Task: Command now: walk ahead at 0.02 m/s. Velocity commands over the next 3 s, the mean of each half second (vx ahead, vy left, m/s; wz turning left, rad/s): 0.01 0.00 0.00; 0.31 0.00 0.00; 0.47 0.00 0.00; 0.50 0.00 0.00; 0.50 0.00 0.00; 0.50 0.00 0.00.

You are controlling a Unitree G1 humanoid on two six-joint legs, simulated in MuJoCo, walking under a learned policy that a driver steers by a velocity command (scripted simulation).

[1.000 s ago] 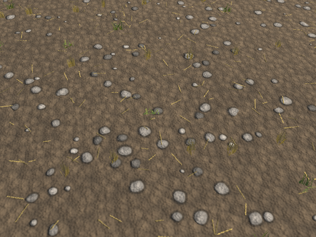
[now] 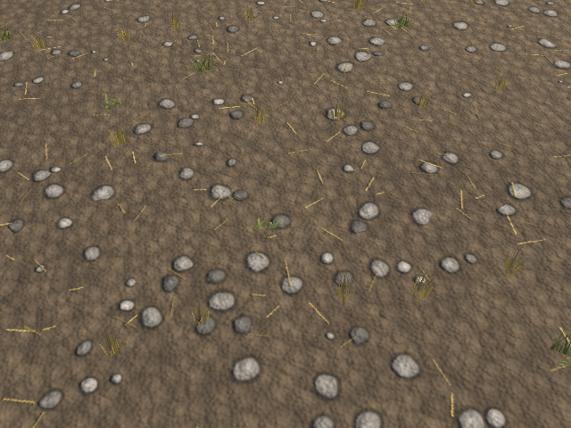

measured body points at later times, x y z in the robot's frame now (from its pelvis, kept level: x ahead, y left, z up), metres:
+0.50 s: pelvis -0.01 -0.01 +0.00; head +0.00 -0.01 +0.45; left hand +0.02 +0.23 -0.16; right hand -0.02 -0.24 -0.16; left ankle -0.05 +0.12 -0.73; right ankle +0.00 -0.12 -0.73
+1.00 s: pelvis +0.10 +0.02 +0.01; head +0.11 +0.04 +0.46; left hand +0.26 +0.26 -0.12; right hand -0.01 -0.20 -0.13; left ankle -0.03 +0.11 -0.73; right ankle +0.23 -0.13 -0.67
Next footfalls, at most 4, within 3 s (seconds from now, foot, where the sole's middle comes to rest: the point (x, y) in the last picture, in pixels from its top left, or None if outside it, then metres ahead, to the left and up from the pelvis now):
1.18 right None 0.39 -0.11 -0.77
1.74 left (248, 353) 0.69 0.13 -0.77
2.30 right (334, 252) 1.01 -0.11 -0.77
2.86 left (253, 178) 1.31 0.14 -0.77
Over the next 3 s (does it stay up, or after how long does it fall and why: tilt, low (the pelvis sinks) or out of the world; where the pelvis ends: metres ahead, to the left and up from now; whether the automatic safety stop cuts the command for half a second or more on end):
stays up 1.22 0.05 0.00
